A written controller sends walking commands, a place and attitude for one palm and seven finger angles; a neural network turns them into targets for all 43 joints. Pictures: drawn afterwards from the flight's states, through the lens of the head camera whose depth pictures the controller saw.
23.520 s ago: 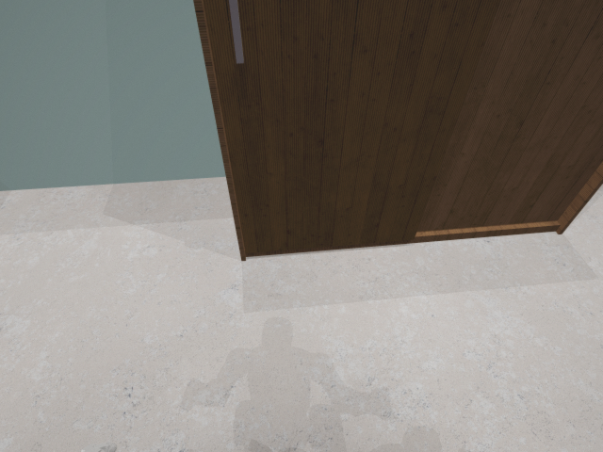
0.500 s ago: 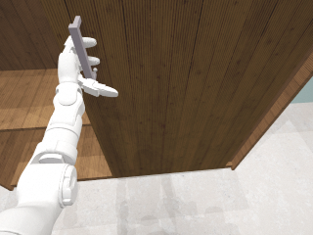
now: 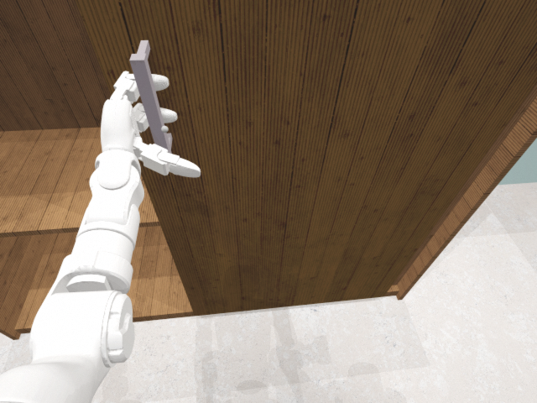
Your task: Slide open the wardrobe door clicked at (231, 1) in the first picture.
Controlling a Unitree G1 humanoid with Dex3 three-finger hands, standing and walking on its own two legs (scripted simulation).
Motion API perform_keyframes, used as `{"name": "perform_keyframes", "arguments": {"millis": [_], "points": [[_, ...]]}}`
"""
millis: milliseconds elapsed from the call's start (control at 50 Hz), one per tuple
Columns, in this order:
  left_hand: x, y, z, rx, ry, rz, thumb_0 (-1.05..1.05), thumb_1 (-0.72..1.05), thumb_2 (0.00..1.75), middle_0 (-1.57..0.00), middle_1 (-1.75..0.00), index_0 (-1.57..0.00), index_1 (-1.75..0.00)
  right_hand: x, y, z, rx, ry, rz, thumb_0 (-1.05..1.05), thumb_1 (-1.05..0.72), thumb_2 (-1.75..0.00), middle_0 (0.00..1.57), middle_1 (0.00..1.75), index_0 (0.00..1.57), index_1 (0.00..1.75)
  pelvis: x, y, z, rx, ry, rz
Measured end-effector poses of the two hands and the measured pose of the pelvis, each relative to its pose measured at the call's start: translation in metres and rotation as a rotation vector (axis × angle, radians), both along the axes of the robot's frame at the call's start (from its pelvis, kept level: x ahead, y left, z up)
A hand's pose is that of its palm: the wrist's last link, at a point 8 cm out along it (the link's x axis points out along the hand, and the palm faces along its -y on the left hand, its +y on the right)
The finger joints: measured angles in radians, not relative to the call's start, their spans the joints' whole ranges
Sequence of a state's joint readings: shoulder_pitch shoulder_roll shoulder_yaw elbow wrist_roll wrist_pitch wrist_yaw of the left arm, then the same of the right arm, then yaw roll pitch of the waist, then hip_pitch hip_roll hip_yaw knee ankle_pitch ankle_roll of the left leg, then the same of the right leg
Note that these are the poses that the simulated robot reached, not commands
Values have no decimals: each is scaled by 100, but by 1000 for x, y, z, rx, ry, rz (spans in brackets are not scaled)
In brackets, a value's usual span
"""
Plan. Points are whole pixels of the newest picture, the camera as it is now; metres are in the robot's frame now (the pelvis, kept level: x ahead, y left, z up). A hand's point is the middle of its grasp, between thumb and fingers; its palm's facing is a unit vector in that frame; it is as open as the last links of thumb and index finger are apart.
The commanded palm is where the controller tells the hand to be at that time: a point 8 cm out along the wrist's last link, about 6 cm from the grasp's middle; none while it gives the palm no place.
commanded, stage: slip the hand off the handle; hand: left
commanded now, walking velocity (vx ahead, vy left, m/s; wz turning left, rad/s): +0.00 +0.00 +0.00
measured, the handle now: (156, 108) +0.50 +0.15 +0.19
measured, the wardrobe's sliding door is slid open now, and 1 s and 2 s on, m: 0.63 0.62 0.62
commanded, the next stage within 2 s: draw the hand back to the body in 1.02 s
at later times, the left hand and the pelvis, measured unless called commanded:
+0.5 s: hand (106, 162) +0.41 +0.21 +0.17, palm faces +0.16 -0.98 -0.10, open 14.6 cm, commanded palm +0.37 +0.24 +0.17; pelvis +0.01 -0.01 +0.00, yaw +2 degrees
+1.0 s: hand (97, 204) +0.33 +0.20 +0.17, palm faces +0.19 -0.98 -0.10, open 14.7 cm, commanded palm +0.31 +0.24 +0.17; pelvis +0.02 -0.01 +0.00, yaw +3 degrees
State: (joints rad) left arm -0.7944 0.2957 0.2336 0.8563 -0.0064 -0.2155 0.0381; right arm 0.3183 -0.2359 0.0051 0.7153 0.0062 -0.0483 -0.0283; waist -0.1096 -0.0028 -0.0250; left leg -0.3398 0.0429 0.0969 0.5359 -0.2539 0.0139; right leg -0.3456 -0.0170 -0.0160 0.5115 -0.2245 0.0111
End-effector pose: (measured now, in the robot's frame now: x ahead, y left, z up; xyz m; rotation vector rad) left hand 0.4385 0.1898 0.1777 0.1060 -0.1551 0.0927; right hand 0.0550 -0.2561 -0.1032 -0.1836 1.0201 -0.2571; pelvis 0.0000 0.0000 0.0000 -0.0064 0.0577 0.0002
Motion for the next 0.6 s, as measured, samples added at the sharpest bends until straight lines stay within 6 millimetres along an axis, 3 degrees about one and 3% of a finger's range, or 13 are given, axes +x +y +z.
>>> {"name": "perform_keyframes", "arguments": {"millis": [120, 220, 340, 440, 600], "points": [[-1, 13, -1, 4, 12, 27, -1, -55, 20, -48, -119, -33, -119, -9, -8, 1, -21, 25, -27, 1, -90, -90, 20, 30, 21, 30, -1, -3, 1, 0, -5, -5], [-6, 36, -1, -3, 17, 78, -1, -55, 20, -46, -120, -33, -119, -17, -15, 1, -32, 47, -44, 1, -90, -90, 20, 30, 21, 30, -1, -7, 2, -1, -4, -6], [-32, 70, -1, 24, -8, 115, -1, -55, 20, -35, -117, -29, -117, -16, -20, 0, -23, 46, -39, 1, -90, -90, 20, 30, 20, 30, 4, -9, 2, -4, -9, 3], [-55, 73, -6, 14, -6, 73, -1, -55, 20, -29, -116, -27, -116, 6, -19, 0, -27, 23, 5, 1, -90, -90, 20, 30, 20, 30, 7, -8, 1, -10, -25, 31], [-71, 58, -10, 2, -8, 48, -1, -55, 20, -26, -115, -26, -116, 71, -2, 11, -12, -141, 88, 1, -90, -90, 20, 30, 20, 30, 11, -6, 2, -7, -43, 39]]}}
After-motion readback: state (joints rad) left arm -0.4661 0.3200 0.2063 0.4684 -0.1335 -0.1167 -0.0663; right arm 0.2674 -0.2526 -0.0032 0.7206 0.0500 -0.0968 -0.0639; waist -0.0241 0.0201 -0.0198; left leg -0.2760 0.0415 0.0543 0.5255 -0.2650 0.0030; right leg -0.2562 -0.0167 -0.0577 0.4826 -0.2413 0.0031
